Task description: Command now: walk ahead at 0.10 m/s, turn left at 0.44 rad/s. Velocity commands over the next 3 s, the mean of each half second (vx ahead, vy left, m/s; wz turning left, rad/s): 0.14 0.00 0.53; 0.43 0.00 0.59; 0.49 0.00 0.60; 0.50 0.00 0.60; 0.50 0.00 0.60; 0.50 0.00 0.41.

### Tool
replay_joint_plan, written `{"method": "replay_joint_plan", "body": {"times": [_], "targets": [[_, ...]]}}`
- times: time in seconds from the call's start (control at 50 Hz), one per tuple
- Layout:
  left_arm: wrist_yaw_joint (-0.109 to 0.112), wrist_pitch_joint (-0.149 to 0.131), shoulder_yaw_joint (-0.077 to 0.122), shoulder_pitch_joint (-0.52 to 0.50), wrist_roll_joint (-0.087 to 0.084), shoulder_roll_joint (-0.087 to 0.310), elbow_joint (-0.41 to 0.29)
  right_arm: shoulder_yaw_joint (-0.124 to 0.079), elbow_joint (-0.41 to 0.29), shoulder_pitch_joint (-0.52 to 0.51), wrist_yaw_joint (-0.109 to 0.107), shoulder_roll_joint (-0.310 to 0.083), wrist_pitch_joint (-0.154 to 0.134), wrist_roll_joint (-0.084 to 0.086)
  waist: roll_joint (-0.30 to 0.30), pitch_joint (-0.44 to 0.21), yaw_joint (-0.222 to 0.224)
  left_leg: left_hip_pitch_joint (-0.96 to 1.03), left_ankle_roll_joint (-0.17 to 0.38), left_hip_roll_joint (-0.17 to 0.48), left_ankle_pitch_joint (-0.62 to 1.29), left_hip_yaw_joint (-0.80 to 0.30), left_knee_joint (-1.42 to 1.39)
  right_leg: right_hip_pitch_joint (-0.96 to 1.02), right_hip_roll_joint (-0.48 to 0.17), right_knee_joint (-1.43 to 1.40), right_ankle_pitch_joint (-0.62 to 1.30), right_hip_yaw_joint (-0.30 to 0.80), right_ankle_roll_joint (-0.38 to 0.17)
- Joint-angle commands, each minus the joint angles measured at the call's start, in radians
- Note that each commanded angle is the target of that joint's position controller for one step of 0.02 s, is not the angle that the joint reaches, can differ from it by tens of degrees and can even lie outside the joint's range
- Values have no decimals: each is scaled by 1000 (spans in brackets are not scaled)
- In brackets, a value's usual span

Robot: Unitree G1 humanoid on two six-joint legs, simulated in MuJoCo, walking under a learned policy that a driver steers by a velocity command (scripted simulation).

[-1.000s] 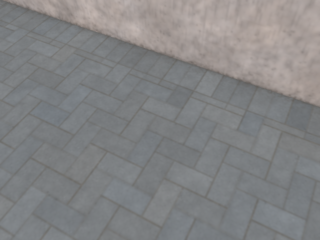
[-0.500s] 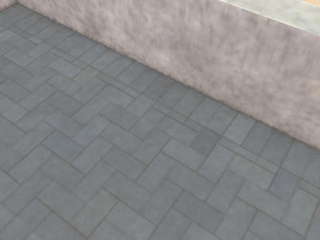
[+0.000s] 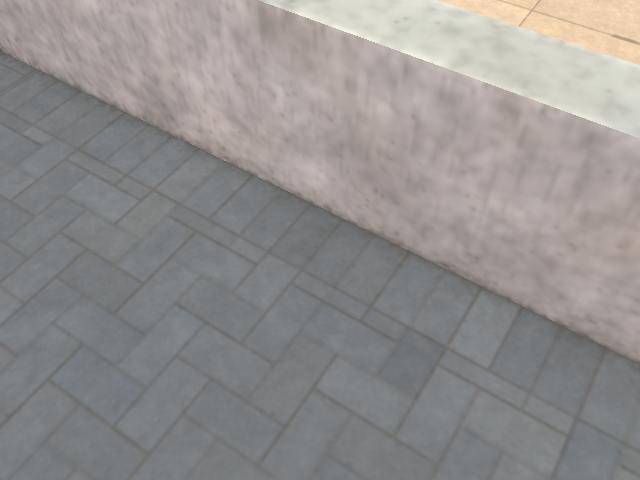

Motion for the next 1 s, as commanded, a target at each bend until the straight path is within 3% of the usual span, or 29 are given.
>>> {"method": "replay_joint_plan", "body": {"times": [0.02,0.04,0.06,0.08,0.1,0.12,0.14,0.18,0.26,0.32,0.38,0.44,0.48,0.5,0.52,0.54,0.56,0.58,0.6,0.64,0.7,0.82,0.86,0.9,0.92,0.94,0.96,0.98,1.0], "targets": [[20,-31,42,217,13,144,3,-38,-76,-46,-9,-142,4,15,50,-99,114,-78,57,190,565,-194,178,281,-56,-214,223,53,-32],[28,-41,60,286,25,235,-12,-27,-119,-15,-13,-89,2,30,-130,-209,107,-198,14,89,197,-96,427,467,-317,-207,635,262,-93],[18,-21,67,251,-7,267,-26,-35,-108,107,-21,-74,28,29,-292,-290,71,-332,-13,-52,-398,5,626,511,-476,-212,873,437,-247],[17,-4,53,211,-10,201,-51,-50,-86,101,-21,-133,47,3,-144,-268,48,-352,-15,16,-367,-38,758,442,-446,-252,639,411,-270],[22,4,36,142,-5,139,-71,-54,-92,25,-11,-133,58,-9,-55,-167,46,-369,-27,48,-276,-48,779,332,-376,-288,416,310,-244],[27,15,27,80,8,117,-88,-55,-106,-13,-3,-117,69,-9,-46,-112,27,-372,-42,74,-213,-46,760,258,-321,-325,254,234,-210],[33,18,25,70,14,117,-92,-58,-120,-44,4,-119,80,-14,-82,-77,27,-378,-58,87,-166,-39,748,217,-288,-348,202,179,-196],[34,17,28,89,18,128,-91,-56,-124,-27,12,-110,98,-13,-96,-91,24,-355,-82,72,-121,-13,761,197,-258,-347,244,98,-201],[27,11,37,124,20,161,-89,-50,-166,-85,19,-114,120,-7,-95,-114,41,-377,-97,93,-105,0,650,249,-289,-355,162,55,-218],[8,14,52,133,21,204,-99,-42,-216,-152,53,-129,125,-11,-139,-120,67,-349,-80,123,-100,31,501,244,-312,-443,-269,71,-196],[-6,17,70,121,23,252,-113,-37,-254,-185,87,-139,117,-5,-121,-111,69,-230,-42,113,-141,79,353,185,-330,-482,-417,38,-164],[-17,26,84,115,25,279,-119,-37,-251,-127,98,-147,102,5,-107,-98,50,-86,10,88,-144,129,201,128,-334,-473,-467,-9,-128],[-24,43,83,69,21,250,-127,-34,-188,34,89,-135,84,5,-37,-65,-20,116,54,52,-85,142,-10,-2,-265,-315,-526,-120,-64],[-35,48,68,57,23,187,-133,-45,-146,126,70,-173,69,2,159,-33,-58,200,92,153,-258,-56,-175,-140,-174,-15,-527,-225,-22],[-44,52,35,37,25,75,-178,-53,-185,128,54,-264,57,-2,322,4,-42,215,171,433,-552,-538,-280,-400,-44,292,-500,-215,28],[-46,41,46,-88,36,144,-235,-58,-210,65,26,-285,56,-4,190,99,-50,68,231,465,-623,-657,-397,-488,-42,329,-320,-40,39],[-60,24,56,-82,21,189,-240,-51,-215,6,7,-267,52,-3,163,118,2,25,210,422,-528,-574,-408,-445,-74,329,-188,1,42],[-70,10,62,-15,20,212,-207,-48,-222,-35,7,-257,39,5,165,95,45,42,182,362,-368,-480,-400,-394,-74,306,-108,6,47],[-72,5,65,27,31,217,-175,-47,-229,-54,11,-248,24,10,153,61,59,71,160,309,-210,-398,-376,-348,-70,300,-58,-1,50],[-75,9,64,43,42,201,-158,-36,-217,-11,19,-211,-4,17,102,1,53,119,150,267,-3,-322,-335,-312,-57,324,0,-10,49],[-73,18,52,-34,33,170,-191,-42,-188,75,24,-217,-20,19,104,-2,25,159,162,262,134,-311,-305,-353,-55,288,36,-14,59],[-82,5,32,-206,20,156,-267,-46,-169,160,10,-230,-21,9,133,29,-33,169,163,256,366,-319,-228,-301,-26,87,66,-19,63],[-82,-3,30,-213,15,167,-285,-50,-172,153,2,-248,-22,7,144,27,-25,164,147,269,448,-340,-194,-229,-17,25,49,-16,39],[-72,-11,34,-115,10,186,-270,-55,-188,94,0,-266,-23,6,150,4,32,106,107,268,559,-343,-144,-42,5,-37,22,-17,8],[-58,-16,44,-12,7,208,-241,-59,-197,60,3,-282,-26,6,144,-40,79,64,85,247,702,-330,-53,118,39,-61,-18,-31,-9],[-41,-26,58,145,8,238,-197,-61,-200,39,10,-284,-30,10,91,-126,153,14,60,185,751,-280,145,329,37,-117,5,-31,-31],[-22,-37,74,306,32,305,-182,-47,-221,46,19,-228,-34,17,-3,-268,211,-127,41,106,524,-231,431,576,-146,-154,-193,150,-67],[-18,-35,89,339,60,406,-190,-21,-265,133,20,-102,-33,49,-284,-405,153,-417,10,-55,-192,-138,728,789,-442,-296,-399,648,-149],[-22,-23,80,267,40,345,-194,-30,-249,121,16,-187,-26,16,-218,-333,115,-499,28,12,-189,-150,843,666,-442,-384,-482,803,-171]]}}
Next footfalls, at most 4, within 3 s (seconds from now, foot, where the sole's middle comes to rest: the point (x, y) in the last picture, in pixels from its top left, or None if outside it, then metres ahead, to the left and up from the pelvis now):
0.02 right None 0.14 -0.09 -0.77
0.50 left None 0.01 0.10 -0.77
0.96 right None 0.40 0.07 -0.77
1.46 left None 0.46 0.43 -0.77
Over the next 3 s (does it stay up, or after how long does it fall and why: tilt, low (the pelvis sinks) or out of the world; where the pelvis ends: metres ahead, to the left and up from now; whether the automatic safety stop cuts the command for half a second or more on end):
stays up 0.65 1.06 0.00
